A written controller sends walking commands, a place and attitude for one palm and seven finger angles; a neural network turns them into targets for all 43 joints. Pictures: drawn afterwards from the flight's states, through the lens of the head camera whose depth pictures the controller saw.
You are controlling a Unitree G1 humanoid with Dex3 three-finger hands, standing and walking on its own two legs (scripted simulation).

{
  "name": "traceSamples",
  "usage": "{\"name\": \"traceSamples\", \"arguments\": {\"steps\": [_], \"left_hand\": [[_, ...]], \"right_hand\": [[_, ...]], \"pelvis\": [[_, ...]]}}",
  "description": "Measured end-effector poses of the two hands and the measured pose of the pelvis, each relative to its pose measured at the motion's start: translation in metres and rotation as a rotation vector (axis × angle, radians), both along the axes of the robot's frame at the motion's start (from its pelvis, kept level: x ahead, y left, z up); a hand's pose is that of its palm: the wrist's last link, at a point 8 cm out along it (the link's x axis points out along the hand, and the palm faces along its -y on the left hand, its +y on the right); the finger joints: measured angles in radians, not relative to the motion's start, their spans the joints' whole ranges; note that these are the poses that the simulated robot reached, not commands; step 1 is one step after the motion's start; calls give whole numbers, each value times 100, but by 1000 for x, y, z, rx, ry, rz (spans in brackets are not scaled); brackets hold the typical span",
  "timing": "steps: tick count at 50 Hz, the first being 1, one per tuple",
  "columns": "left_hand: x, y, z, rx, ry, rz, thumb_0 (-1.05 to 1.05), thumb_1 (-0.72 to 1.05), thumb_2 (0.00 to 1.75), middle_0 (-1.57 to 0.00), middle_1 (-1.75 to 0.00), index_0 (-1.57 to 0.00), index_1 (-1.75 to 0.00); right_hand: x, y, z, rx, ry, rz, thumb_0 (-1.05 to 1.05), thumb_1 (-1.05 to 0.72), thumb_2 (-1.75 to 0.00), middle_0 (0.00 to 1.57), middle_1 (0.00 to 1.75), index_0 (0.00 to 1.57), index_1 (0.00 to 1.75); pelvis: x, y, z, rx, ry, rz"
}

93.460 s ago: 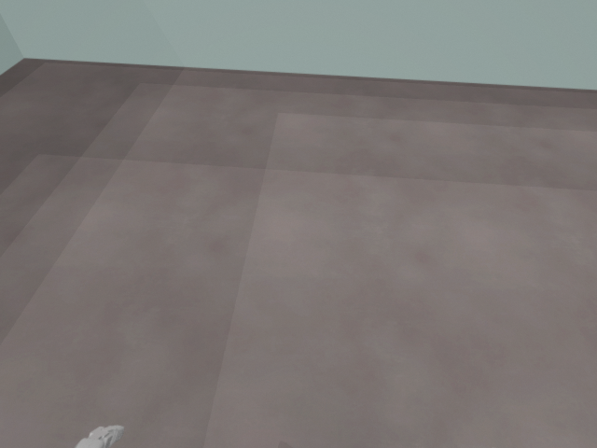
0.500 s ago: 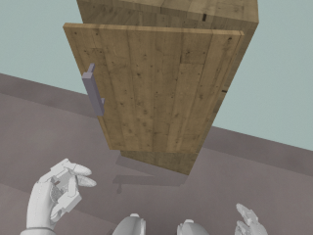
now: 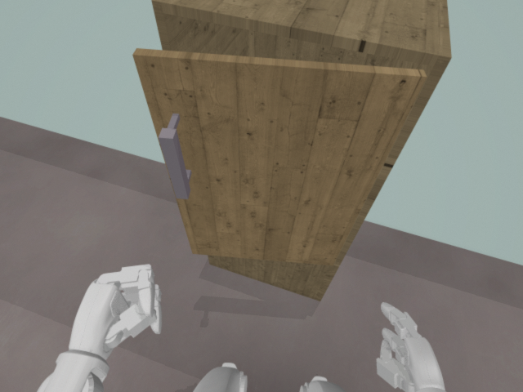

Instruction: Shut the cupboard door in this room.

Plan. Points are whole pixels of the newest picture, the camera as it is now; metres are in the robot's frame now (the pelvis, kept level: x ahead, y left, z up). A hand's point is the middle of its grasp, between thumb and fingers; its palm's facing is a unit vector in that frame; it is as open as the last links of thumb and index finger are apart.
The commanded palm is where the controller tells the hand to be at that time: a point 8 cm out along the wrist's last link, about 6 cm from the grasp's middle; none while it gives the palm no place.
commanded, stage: raise the hand and make a fist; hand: left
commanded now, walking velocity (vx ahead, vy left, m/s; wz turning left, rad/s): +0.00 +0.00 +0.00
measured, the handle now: (179, 158) +0.47 +0.19 +0.07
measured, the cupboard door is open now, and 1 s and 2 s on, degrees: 14 14 14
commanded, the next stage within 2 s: bring the fist close to the handle in 0.50 s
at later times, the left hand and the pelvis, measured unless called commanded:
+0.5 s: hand (139, 282) +0.24 +0.18 +0.08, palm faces +0.07 -1.00 -0.04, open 3.1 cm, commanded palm +0.21 +0.23 +0.07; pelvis +0.01 -0.01 +0.01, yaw -1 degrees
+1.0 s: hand (172, 264) +0.28 +0.16 +0.06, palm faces -0.07 -1.00 -0.02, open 3.1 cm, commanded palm +0.27 +0.22 +0.07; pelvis +0.01 -0.02 +0.01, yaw -1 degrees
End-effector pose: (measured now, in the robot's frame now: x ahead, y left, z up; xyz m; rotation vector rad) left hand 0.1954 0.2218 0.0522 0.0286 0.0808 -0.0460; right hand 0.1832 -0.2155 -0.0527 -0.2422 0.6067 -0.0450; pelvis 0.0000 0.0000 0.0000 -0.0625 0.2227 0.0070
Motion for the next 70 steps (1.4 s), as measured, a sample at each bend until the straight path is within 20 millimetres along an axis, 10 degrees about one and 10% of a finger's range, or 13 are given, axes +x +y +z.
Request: {"name": "traceSamples", "arguments": {"steps": [10,17,25,35,42,70], "left_hand": [[18,28,37,24,-142,119,2,90,90,-130,-149,-129,-150],[21,-1,-2,-26,61,-18,1,90,90,-130,-149,-130,-150],[18,13,33,18,-153,107,2,89,90,-130,-149,-130,-150],[14,-10,6,-2,17,2,2,90,90,-130,-150,-130,-150],[41,11,27,21,-170,102,2,89,90,-130,-149,-130,-150],[117,-18,22,-8,-125,52,2,89,90,-130,-150,-130,-150]], "right_hand": [[-16,-19,-2,-26,69,-46,2,-90,-90,20,30,20,30],[-22,-32,-3,-35,81,-86,2,-90,-90,20,30,20,30],[-17,-35,-2,-36,65,-68,2,-90,-90,20,30,20,30],[-12,-32,-3,-13,47,-63,2,-90,-90,20,30,20,30],[-15,-36,-13,-21,70,-43,2,-90,-90,20,30,20,30],[-45,-52,-21,-28,199,-126,2,-90,-90,20,30,20,30]], "pelvis": [[10,-4,8,4,-5,-4],[11,-6,8,13,2,-14],[10,-13,6,17,-1,-13],[7,-16,7,22,-6,-11],[2,-21,1,18,2,-3],[6,-20,11,38,10,-25]]}}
